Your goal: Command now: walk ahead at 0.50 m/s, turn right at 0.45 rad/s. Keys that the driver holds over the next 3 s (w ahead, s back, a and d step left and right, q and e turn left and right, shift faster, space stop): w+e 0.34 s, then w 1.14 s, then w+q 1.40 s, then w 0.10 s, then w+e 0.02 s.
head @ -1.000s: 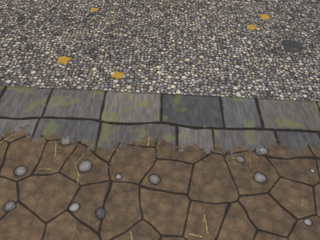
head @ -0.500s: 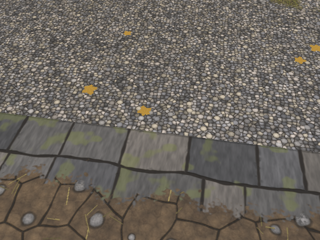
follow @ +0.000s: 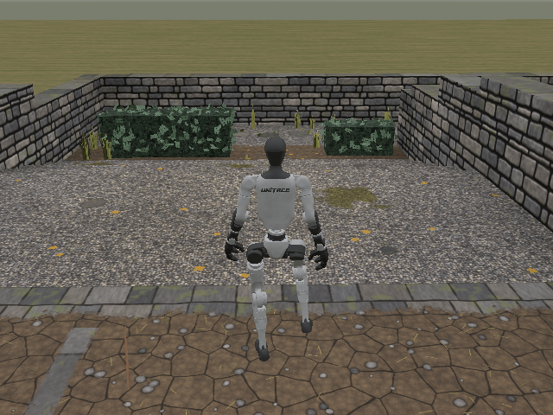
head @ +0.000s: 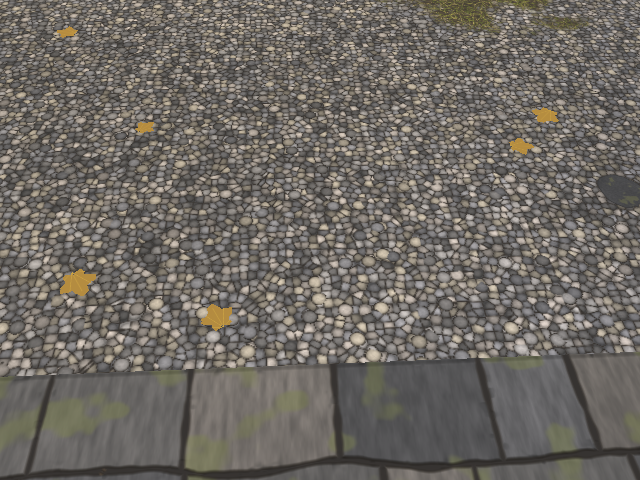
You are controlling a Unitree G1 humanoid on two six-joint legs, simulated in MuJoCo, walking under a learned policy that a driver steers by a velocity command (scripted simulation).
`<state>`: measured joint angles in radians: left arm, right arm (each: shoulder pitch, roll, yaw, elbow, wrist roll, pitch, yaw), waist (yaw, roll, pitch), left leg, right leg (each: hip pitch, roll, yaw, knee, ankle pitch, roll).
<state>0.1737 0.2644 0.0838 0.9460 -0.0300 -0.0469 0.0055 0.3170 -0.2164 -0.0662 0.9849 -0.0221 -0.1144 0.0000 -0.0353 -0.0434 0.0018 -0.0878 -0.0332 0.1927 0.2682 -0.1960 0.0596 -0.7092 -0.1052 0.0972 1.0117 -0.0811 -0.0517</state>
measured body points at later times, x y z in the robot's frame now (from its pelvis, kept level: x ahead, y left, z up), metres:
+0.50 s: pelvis +0.28 -0.08 +0.00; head +0.31 -0.10 +0.45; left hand +0.42 +0.16 -0.13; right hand +0.37 -0.38 -0.11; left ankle +0.38 +0.09 -0.67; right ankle +0.27 -0.14 -0.75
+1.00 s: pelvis +0.59 -0.09 +0.00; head +0.62 -0.09 +0.45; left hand +0.77 +0.14 -0.13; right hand +0.59 -0.37 -0.13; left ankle +0.65 -0.02 -0.75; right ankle +0.54 -0.24 -0.66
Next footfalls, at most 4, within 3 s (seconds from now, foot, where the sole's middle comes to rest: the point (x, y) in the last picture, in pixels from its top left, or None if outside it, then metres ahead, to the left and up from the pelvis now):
0.28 right None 0.31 -0.15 -0.78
0.80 left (332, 404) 0.69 -0.03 -0.78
1.34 right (456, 324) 0.89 -0.35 -0.78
1.88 left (376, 221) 1.25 -0.19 -0.78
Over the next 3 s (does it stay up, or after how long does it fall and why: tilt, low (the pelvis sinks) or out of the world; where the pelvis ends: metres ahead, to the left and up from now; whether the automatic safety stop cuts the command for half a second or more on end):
stays up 1.64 -0.16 -0.02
